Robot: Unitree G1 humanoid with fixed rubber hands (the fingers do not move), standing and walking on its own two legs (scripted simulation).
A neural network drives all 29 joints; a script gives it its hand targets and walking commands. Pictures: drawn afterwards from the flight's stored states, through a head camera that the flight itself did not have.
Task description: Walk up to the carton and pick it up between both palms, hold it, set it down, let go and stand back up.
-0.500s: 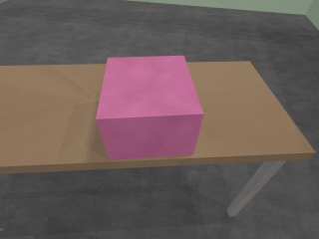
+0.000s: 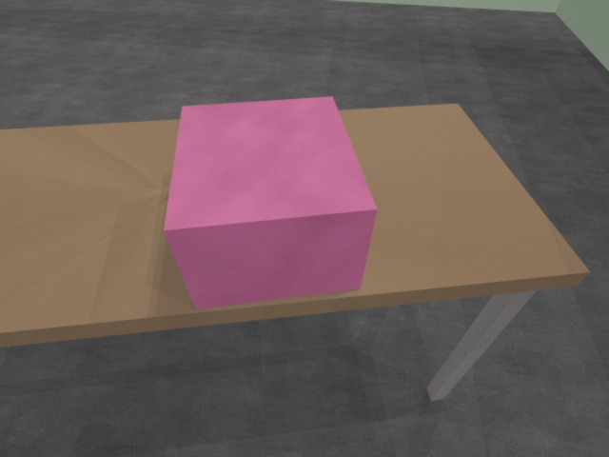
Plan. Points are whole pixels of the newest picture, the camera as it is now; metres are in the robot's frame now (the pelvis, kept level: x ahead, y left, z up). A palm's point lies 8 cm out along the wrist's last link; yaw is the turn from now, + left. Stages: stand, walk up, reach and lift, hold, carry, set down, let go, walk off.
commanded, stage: walk up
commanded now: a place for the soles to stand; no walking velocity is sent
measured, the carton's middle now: (268, 195) +0.52 +0.06 +0.06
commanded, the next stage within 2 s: reach and lift in 0.28 s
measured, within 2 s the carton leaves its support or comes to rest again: neither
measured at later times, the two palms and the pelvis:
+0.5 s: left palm out of the picture +0.12 +0.24 -0.13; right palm out of the picture +0.12 -0.26 -0.15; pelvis -0.07 -0.01 -0.04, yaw +6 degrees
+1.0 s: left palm out of the picture +0.04 +0.24 -0.06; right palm out of the picture +0.10 -0.21 -0.09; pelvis -0.10 -0.05 +0.00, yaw +12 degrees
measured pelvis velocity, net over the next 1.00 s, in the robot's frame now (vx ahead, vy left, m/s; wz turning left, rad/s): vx -0.10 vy -0.05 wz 0.21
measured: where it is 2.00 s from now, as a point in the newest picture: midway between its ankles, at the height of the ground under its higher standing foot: outside the picture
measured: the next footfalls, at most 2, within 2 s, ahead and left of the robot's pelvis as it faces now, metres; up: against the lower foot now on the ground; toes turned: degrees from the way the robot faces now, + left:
none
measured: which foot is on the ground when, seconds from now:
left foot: down 0.00-1.00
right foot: down 0.00-1.00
